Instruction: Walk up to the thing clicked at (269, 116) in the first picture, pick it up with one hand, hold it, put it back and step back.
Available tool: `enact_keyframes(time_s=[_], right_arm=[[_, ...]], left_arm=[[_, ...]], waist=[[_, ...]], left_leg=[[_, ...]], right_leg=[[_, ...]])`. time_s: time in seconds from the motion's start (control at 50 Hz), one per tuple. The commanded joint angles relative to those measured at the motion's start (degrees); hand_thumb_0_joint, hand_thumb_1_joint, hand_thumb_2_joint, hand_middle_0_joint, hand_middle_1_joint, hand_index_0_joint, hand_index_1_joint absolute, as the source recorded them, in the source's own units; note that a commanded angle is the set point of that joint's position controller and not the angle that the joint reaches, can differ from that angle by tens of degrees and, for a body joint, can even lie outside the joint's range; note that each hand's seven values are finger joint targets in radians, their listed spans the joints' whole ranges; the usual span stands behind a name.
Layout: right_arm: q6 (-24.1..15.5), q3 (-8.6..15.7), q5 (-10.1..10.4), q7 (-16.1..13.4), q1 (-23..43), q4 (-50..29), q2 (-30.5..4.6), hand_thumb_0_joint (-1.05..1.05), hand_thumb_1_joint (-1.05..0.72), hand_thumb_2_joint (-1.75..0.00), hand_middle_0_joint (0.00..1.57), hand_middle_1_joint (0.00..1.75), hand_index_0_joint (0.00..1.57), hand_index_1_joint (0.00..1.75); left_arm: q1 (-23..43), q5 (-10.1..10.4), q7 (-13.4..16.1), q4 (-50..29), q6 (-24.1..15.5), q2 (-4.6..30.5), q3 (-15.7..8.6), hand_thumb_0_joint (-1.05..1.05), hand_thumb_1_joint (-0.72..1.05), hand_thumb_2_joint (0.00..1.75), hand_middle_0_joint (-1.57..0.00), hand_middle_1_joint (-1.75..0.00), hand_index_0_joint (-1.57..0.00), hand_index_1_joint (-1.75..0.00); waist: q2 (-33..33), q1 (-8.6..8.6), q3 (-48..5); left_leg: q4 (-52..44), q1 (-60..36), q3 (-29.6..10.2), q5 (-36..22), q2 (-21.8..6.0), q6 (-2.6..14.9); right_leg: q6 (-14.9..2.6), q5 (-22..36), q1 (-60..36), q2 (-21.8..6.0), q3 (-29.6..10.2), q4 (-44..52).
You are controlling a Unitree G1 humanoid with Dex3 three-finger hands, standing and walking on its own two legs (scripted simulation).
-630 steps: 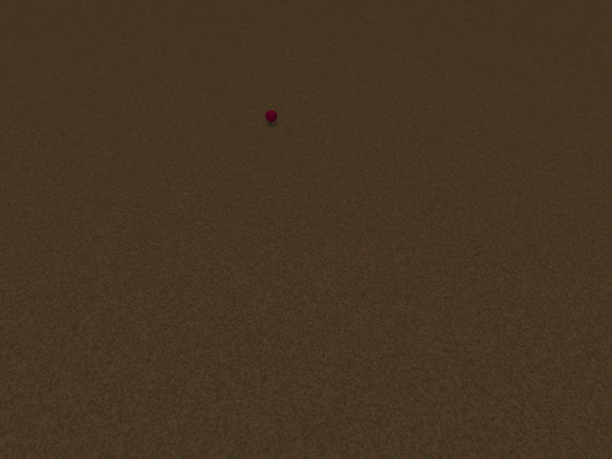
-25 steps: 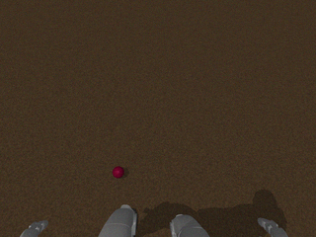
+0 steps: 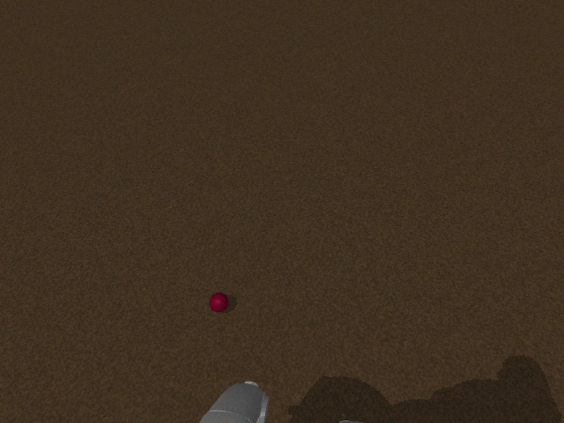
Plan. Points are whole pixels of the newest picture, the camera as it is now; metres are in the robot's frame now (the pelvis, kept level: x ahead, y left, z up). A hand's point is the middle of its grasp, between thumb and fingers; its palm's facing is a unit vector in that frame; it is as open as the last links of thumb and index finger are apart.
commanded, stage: walk up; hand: left
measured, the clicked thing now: (218, 302) +0.54 +0.30 -0.72
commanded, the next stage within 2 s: stand in 0.90 s
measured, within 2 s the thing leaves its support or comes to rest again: neither
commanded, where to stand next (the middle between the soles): +0.16 +0.05 m, yaw +2 degrees
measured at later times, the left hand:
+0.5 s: hand out of the picture +0.07 +0.30 -0.13, palm faces +0.09 -0.92 -0.39, open 7.4 cm
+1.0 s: hand out of the picture +0.04 +0.32 -0.15, palm faces +0.20 -0.89 -0.42, open 7.4 cm
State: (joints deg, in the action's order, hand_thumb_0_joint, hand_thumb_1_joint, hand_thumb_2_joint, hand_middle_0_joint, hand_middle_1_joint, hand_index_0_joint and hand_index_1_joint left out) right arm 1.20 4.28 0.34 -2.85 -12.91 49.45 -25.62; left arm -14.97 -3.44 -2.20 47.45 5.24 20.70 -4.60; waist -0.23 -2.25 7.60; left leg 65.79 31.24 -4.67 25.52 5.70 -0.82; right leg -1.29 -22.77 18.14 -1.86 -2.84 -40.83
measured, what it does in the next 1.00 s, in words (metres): steps on the spot: left foot, then right foot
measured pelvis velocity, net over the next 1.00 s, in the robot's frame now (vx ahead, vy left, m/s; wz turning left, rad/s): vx -0.02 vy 0.02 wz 0.20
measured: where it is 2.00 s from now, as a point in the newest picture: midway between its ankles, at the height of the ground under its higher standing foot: outside the picture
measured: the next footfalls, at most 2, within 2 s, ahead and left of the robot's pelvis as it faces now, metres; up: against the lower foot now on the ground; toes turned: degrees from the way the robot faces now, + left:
left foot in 0.18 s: +0.03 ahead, +0.13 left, +0.00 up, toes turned +5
right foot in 0.56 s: +0.23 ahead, -0.12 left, +0.00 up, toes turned +3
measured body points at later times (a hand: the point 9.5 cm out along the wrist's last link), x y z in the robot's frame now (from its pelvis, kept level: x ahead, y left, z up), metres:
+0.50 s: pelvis +0.04 +0.01 +0.01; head +0.04 +0.01 +0.46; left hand +0.06 +0.34 -0.10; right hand +0.13 -0.31 -0.10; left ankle -0.01 +0.13 -0.72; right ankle +0.18 -0.13 -0.70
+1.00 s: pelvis -0.02 +0.02 -0.02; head -0.02 +0.03 +0.43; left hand +0.03 +0.37 -0.12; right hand +0.05 -0.28 -0.13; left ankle -0.06 +0.15 -0.72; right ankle +0.14 -0.12 -0.68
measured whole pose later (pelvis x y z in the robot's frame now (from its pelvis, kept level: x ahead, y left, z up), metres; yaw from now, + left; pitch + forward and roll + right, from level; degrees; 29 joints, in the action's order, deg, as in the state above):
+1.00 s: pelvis -0.02 +0.02 -0.02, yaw +11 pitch -4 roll +1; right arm 1.7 2.9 -3.2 0.2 -18.9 54.1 -20.1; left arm -8.8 -1.0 1.2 52.2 2.8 24.1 -4.6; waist 2.6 2.0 3.7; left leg 44.2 15.1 -3.0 26.3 1.5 0.2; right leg -0.3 -22.8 35.2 -1.0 -9.0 -57.0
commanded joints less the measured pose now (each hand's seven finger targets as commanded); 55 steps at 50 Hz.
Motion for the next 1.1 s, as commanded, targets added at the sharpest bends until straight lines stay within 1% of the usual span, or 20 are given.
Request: enact_keyframes(time_s=[0.0, 0.1, 0.16, 0.18, 0.2, 0.24, 0.3, 0.38, 0.46, 0.52, 0.56, 0.6, 0.7, 0.84, 0.86, 0.88, 0.9, 0.92, 0.98, 1.08], right_arm=[[-3.32, 2.07, -0.88, 2.68, 3.41, -6.32, -10.79, 0.0, -0.9, -0.9, 0.2, 0.3, 0.2, 0.3], [-4.73, 1.6, -2.27, 4.07, 5.73, -7.53, -8.98, 0.0, -0.9, -0.9, 0.2, 0.3, 0.2, 0.3], [-5.95, 2.57, -1.49, 4.31, -7.54, -3.09, -7.68, 0.0, -0.9, -0.9, 0.2, 0.3, 0.2, 0.3], [-6.18, 4.21, -1.65, 3.93, -14.26, -1.36, -11.02, 0.0, -0.9, -0.9, 0.2, 0.3, 0.2, 0.3], [-6.28, 5.66, -2.54, 3.58, -17.02, -2.06, -16.91, 0.0, -0.9, -0.9, 0.2, 0.3, 0.2, 0.3], [-6.13, 5.55, -0.75, 3.57, -12.67, -3.96, -17.77, 0.0, -0.9, -0.9, 0.2, 0.3, 0.2, 0.3], [-7.04, 3.13, -0.55, 3.21, -7.24, -5.75, -11.93, 0.0, -0.9, -0.9, 0.2, 0.3, 0.2, 0.3], [-7.21, 2.85, -0.81, 3.67, -4.68, -6.88, -12.72, 0.0, -0.9, -0.9, 0.2, 0.3, 0.2, 0.3], [-2.58, 1.16, -1.4, 3.67, 1.78, -8.38, -8.78, 0.0, -0.9, -0.9, 0.2, 0.3, 0.2, 0.3], [0.32, 1.1, 0.16, 3.6, 2.14, -9.26, -6.58, 0.0, -0.9, -0.9, 0.2, 0.3, 0.2, 0.3], [1.3, 0.53, 0.75, 3.18, -5.4, -7.86, -4.0, 0.0, -0.9, -0.9, 0.2, 0.3, 0.2, 0.3], [3.47, 2.78, 0.11, 1.79, -7.71, -6.41, -9.33, 0.0, -0.9, -0.9, 0.2, 0.3, 0.2, 0.3], [4.7, 4.14, -1.48, 3.15, -8.14, -6.27, -9.71, 0.0, -0.9, -0.9, 0.2, 0.3, 0.2, 0.3], [1.59, 3.58, -0.78, 3.48, -15.24, 2.45, -9.68, 0.0, -0.9, -0.9, 0.2, 0.3, 0.2, 0.3], [1.09, 3.75, -2.08, 3.21, -13.65, 3.03, -10.58, 0.0, -0.9, -0.9, 0.2, 0.3, 0.2, 0.3], [0.08, 2.91, -2.88, 3.39, -9.4, -0.89, -13.47, 0.0, -0.9, -0.9, 0.2, 0.3, 0.2, 0.3], [-0.64, 4.07, -3.98, 2.23, -6.26, -1.13, -16.5, 0.0, -0.9, -0.9, 0.2, 0.3, 0.2, 0.3], [-1.37, 4.25, -5.12, 0.97, -0.75, -1.51, -17.27, 0.0, -0.9, -0.9, 0.2, 0.3, 0.2, 0.3], [-3.0, 2.89, -3.29, 1.19, 7.06, -1.17, -12.81, 0.0, -0.9, -0.9, 0.2, 0.3, 0.2, 0.3], [-3.72, 1.49, -1.96, 1.73, 2.28, 1.27, -7.19, 0.0, -0.9, -0.9, 0.2, 0.3, 0.2, 0.3]], left_arm=[[-5.93, 0.54, 1.11, -5.4, -6.08, 17.53, -5.57, 0.0, 0.9, 0.9, -0.2, -0.3, -0.2, -0.3], [-8.91, 1.88, 1.22, -3.8, -7.69, 19.4, -5.33, 0.0, 0.9, 0.9, -0.2, -0.3, -0.2, -0.3], [-0.85, 2.45, 0.48, -6.14, -7.67, 17.41, -3.0, 0.0, 0.9, 0.9, -0.2, -0.3, -0.2, -0.3], [1.11, 2.54, 0.51, -7.61, -7.58, 13.72, -1.83, 0.0, 0.9, 0.9, -0.2, -0.3, -0.2, -0.3], [2.62, 3.07, 0.47, -9.48, -7.54, 9.64, -0.95, 0.0, 0.9, 0.9, -0.2, -0.3, -0.2, -0.3], [4.15, 1.93, 0.89, -7.87, -7.65, 17.85, -2.61, 0.0, 0.9, 0.9, -0.2, -0.3, -0.2, -0.3], [-1.83, 2.19, -0.18, -4.25, -8.14, 16.14, -2.32, 0.0, 0.9, 0.9, -0.2, -0.3, -0.2, -0.3], [-3.1, 2.71, -1.14, -3.26, -8.23, 13.93, -1.89, 0.0, 0.9, 0.9, -0.2, -0.3, -0.2, -0.3], [-3.5, 5.04, 2.97, 1.39, -8.71, 12.91, -1.63, 0.0, 0.9, 0.9, -0.2, -0.3, -0.2, -0.3], [-6.39, 4.31, 4.97, 2.84, -8.66, 15.93, -2.54, 0.0, 0.9, 0.9, -0.2, -0.3, -0.2, -0.3], [-7.96, 3.3, 5.4, 1.34, -9.04, 20.89, -3.86, 0.0, 0.9, 0.9, -0.2, -0.3, -0.2, -0.3], [-1.69, 3.31, 6.16, -1.47, -8.33, 22.13, -3.64, 0.0, 0.9, 0.9, -0.2, -0.3, -0.2, -0.3], [3.42, 2.5, 7.42, -2.26, -6.86, 18.68, -3.82, 0.0, 0.9, 0.9, -0.2, -0.3, -0.2, -0.3], [10.98, 0.62, 5.05, -3.85, -3.61, 17.68, -3.26, 0.0, 0.9, 0.9, -0.2, -0.3, -0.2, -0.3], [8.23, 1.16, 4.89, -3.14, -2.75, 14.25, -2.31, 0.0, 0.9, 0.9, -0.2, -0.3, -0.2, -0.3], [4.45, 1.82, 4.44, -2.67, -2.99, 6.49, -0.42, 0.0, 0.9, 0.9, -0.2, -0.3, -0.2, -0.3], [15.67, 1.48, 5.29, -4.7, -4.37, 12.64, -3.15, 0.0, 0.9, 0.9, -0.2, -0.3, -0.2, -0.3], [15.4, 2.29, 4.79, -3.7, -4.93, 16.15, -3.89, 0.0, 0.9, 0.9, -0.2, -0.3, -0.2, -0.3], [3.0, 3.87, 2.84, 3.96, -5.19, 13.49, -2.77, 0.0, 0.9, 0.9, -0.2, -0.3, -0.2, -0.3], [9.29, 3.26, 2.28, 2.49, -6.65, 11.92, -1.47, 0.0, 0.9, 0.9, -0.2, -0.3, -0.2, -0.3]], waist=[[12.46, -5.61, -11.31], [8.5, -4.18, -2.3], [5.56, 5.04, -6.42], [-3.87, 8.54, -9.17], [-16.72, 9.53, -7.94], [-3.73, 7.88, 0.0], [-0.18, 3.34, 1.58], [-9.31, 2.57, 3.05], [-12.48, 1.63, 0.19], [-4.71, -0.39, -4.06], [11.59, -0.38, -10.35], [10.72, 1.07, -13.19], [7.75, 2.02, -15.5], [15.92, 4.45, -14.51], [5.6, 3.95, -8.94], [-18.81, 3.7, -4.66], [-8.45, 8.22, 4.68], [-6.32, 5.6, 7.12], [-7.81, -1.95, -0.48], [-11.92, 1.8, 0.75]], left_leg=[[-13.6, 12.05, 1.59, 1.65, -3.19, 0.48], [-29.46, 5.21, 0.24, 8.25, -7.26, 3.59], [-44.31, -23.63, 6.61, -9.29, -2.98, 4.98], [-45.75, -38.86, -3.93, -7.13, -6.68, 6.45], [-52.9, -44.76, -30.64, 9.21, -21.76, 11.44], [-54.82, -30.84, -36.99, 18.48, -30.13, 19.84], [-51.53, -27.46, -16.6, -1.32, -20.78, 14.06], [-53.27, -14.71, -6.66, -3.14, -16.88, 12.96], [-37.23, -7.45, 1.34, -36.39, -11.84, 10.35], [-23.75, -6.56, 3.09, -24.84, -6.66, 5.79], [-4.89, -2.01, 1.83, 7.77, 0.12, 2.05], [10.07, -5.33, -4.8, 12.48, -2.51, 1.22], [15.75, -4.91, -6.74, 1.73, -2.77, -0.07], [-33.62, -22.03, 6.82, 2.71, -4.2, 1.59], [-36.39, -22.74, 1.53, 3.19, -3.54, 2.03], [-52.44, -16.75, -30.98, 26.42, -22.96, 4.9], [-57.89, 1.1, -35.66, 36.63, -22.83, 10.53], [-60.98, 7.76, -42.14, 43.29, -24.85, 12.72], [-50.83, -11.3, -15.38, 12.81, -16.62, 7.82], [-47.08, -16.09, -9.69, -7.02, -15.33, 7.22]], right_leg=[[-12.13, -19.55, -29.17, -12.25, -22.34, 19.62], [-13.61, 5.62, -22.52, -18.77, -21.61, 18.86], [-8.05, 12.84, -3.89, -11.25, -6.62, 10.12], [-4.13, 7.83, 10.65, -4.8, -0.15, -2.92], [-0.22, -8.85, 29.55, 4.58, 6.32, -17.78], [-0.8, -7.4, 27.52, -3.32, -3.25, -20.67], [-0.34, 1.65, 21.95, -4.32, -2.62, -15.67], [1.38, 7.52, 11.05, -4.16, 2.15, -7.0], [2.33, 17.41, -4.41, -0.3, 6.42, 3.0], [1.44, 24.61, -11.33, 0.95, 7.44, 11.68], [-4.51, 50.53, -16.44, -18.52, -14.84, 16.58], [-15.08, 43.84, -8.19, -26.09, -27.11, 17.31], [-9.35, 13.79, -2.47, -16.28, -10.49, 15.98], [-5.13, -16.3, 7.8, -11.19, -3.98, 9.08], [-3.29, -19.41, 17.23, -7.08, -2.04, -1.2], [0.82, -17.22, 29.61, 1.2, 3.72, -16.83], [0.43, -10.17, 25.37, 1.2, -9.17, -17.64], [0.14, -5.18, 21.27, 2.15, -12.36, -22.47], [0.64, 3.07, 17.59, 2.78, -5.46, -21.18], [1.59, -0.48, 8.22, -0.57, -0.59, 0.53]])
